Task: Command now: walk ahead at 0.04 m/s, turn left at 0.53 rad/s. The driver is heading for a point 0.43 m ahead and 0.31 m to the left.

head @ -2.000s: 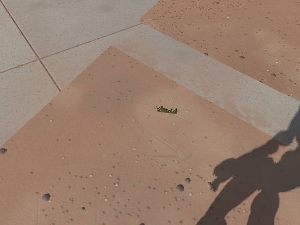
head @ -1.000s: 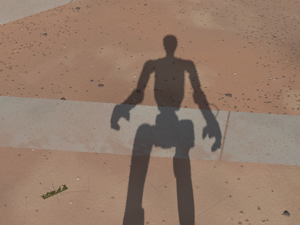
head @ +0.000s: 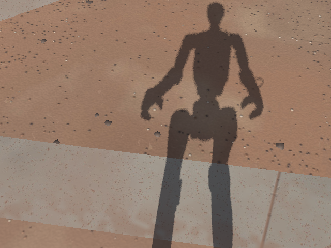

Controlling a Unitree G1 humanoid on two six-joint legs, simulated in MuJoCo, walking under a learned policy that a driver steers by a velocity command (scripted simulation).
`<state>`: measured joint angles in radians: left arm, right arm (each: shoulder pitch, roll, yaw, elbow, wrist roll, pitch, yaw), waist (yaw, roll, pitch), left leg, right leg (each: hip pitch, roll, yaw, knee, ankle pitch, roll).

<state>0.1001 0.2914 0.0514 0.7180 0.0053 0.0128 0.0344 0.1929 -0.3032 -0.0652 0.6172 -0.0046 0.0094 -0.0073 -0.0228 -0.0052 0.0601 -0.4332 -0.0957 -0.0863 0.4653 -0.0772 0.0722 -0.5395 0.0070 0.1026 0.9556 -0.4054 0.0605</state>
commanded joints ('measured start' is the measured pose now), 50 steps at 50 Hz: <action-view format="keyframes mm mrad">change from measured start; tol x16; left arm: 1 71 78 23 -27 -1 -5 7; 12 110 251 82 -13 45 -38 -16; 50 -34 117 54 -81 -32 -103 -58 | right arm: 1 -20 -171 -55 -84 5 3 -21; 50 46 -190 -51 -71 25 -15 -6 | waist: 1 20 124 -207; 10 43 140 -179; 12 -2 -332 -115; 15 -17 -110 -106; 30 19 -175 -131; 33 13 342 -176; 36 -2 134 -156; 50 -1 164 -69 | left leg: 1 137 228 -297 -153 -84 149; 10 92 142 -375 -25 -190 53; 12 -201 -68 -55 402 -539 -57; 17 -226 35 -21 776 -332 -155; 29 57 101 151 155 -250 -105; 31 259 71 143 -67 -38 -41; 33 513 476 -431 -68 561 235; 38 313 307 -217 -101 328 158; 42 300 263 -288 -208 -323 161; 50 180 244 -423 -194 -456 156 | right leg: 1 70 12 -4 -88 69 20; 9 245 34 -24 -488 169 -33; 12 366 -394 429 -690 381 -297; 18 398 -236 58 -622 521 -246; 27 465 -314 -42 -589 607 -268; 31 363 -272 -138 -411 485 -153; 33 -135 -36 -213 63 -273 19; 35 -151 -50 -40 262 -214 10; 41 -68 -27 -55 37 96 15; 50 164 27 -42 -390 85 -37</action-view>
